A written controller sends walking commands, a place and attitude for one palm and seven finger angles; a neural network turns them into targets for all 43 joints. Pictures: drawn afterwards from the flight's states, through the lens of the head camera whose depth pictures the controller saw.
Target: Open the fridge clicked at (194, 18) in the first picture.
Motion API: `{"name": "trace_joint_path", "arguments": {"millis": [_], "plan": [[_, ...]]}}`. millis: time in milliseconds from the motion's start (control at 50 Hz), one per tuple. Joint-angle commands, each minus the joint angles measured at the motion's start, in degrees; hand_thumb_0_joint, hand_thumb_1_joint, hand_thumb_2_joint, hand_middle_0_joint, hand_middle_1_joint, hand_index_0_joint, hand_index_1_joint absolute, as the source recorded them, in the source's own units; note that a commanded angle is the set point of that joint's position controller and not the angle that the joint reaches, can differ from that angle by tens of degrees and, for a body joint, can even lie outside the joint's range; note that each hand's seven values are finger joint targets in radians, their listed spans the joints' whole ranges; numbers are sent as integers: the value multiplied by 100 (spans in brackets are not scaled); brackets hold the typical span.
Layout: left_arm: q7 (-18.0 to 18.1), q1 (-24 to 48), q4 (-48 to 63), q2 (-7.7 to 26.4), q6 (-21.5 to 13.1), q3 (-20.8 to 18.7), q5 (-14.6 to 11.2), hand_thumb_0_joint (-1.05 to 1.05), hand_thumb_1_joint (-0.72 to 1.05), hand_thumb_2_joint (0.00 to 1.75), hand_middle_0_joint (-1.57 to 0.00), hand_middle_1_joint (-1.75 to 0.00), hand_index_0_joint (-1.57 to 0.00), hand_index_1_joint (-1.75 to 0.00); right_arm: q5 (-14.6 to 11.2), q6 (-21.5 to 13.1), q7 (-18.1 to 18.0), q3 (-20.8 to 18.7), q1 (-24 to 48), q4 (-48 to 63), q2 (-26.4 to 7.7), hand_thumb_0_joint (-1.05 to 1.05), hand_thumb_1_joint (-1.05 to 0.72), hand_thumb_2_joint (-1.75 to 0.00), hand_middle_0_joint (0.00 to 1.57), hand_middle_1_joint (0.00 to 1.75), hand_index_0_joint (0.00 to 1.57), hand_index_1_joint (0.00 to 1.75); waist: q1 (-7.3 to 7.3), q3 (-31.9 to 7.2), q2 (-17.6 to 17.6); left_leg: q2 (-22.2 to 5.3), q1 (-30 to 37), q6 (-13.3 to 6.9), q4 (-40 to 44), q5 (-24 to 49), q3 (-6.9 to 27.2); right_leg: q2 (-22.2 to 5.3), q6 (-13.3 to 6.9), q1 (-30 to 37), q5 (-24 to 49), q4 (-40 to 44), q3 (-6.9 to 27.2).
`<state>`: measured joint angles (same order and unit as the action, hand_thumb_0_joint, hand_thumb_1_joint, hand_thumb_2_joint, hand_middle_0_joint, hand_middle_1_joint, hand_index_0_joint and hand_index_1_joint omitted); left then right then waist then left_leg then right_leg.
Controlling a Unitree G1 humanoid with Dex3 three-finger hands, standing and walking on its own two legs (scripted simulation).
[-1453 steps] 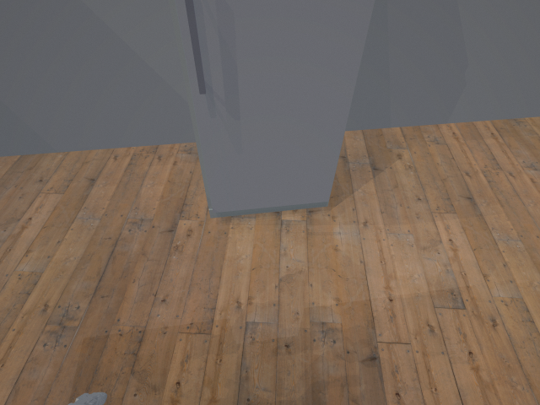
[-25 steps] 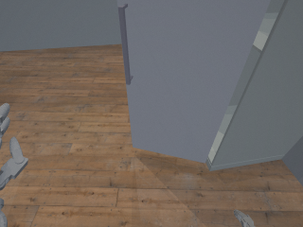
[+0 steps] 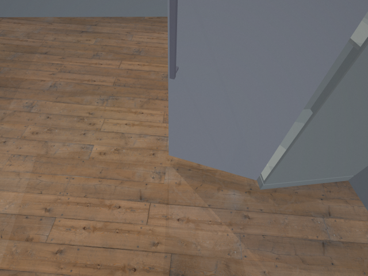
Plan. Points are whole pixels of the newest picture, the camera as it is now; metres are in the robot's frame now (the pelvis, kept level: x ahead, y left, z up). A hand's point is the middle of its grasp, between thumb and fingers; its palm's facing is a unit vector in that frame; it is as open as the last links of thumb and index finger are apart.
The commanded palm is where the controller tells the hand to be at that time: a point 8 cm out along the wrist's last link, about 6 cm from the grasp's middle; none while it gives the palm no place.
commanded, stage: let the arm hang, fingers relaxed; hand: left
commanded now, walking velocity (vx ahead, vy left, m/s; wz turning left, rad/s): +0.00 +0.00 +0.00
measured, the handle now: (175, 29) +0.80 +0.10 +0.12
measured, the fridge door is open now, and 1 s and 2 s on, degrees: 66 66 66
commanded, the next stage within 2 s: look to check the result in 0.62 s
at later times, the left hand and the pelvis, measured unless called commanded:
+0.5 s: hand out of the picture +0.09 +0.24 -0.16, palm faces -0.04 -0.96 -0.26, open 7.4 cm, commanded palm none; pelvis +0.01 +0.02 +0.00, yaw -2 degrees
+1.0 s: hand out of the picture +0.09 +0.25 -0.16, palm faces -0.05 -0.95 -0.31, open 7.4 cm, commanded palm none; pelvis +0.03 +0.01 +0.01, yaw -1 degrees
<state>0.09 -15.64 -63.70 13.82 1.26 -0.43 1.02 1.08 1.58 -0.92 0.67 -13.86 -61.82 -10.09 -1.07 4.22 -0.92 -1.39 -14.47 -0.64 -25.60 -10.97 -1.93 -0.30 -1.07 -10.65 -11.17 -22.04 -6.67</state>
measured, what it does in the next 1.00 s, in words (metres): stands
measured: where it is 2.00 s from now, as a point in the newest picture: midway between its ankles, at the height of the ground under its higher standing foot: outside the picture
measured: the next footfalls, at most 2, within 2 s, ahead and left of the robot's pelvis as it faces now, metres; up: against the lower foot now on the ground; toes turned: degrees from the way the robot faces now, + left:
none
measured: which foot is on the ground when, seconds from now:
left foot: down 0.00-1.00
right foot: down 0.00-1.00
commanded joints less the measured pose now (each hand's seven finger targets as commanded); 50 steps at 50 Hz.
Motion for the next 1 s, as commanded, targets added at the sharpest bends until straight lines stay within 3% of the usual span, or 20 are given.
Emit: {"name": "trace_joint_path", "arguments": {"millis": [0,240,720,980], "plan": [[78,231,118,696,-228,-136,-29,0,90,90,-20,-30,-20,-30,-10,-189,-85,-268,15,196,-1022,0,-90,-90,20,30,20,30,114,-471,231,-599,130,-114,760,39,570,-639,-156,265,-39,517,666],[93,394,-65,906,-222,-166,-3,0,90,90,-20,-30,-20,-30,-4,-243,-53,-298,146,-42,-1182,0,-90,-90,20,30,20,30,84,-235,175,-622,133,-159,1072,2,614,-682,-104,227,-38,426,646],[46,993,153,1402,-316,-206,-12,0,90,90,-20,-30,-20,-30,-29,-314,-11,-300,827,51,-1759,0,-90,-90,20,30,20,30,135,-624,142,-648,802,-124,1013,1085,556,-796,-75,486,679,635,746],[47,1055,85,1519,-318,-181,-32,0,90,90,-20,-30,-20,-30,-33,-294,-10,-278,896,-9,-1868,0,-90,-90,20,30,20,30,151,-648,142,-669,902,-94,1052,1072,529,-832,-94,578,749,743,769]]}}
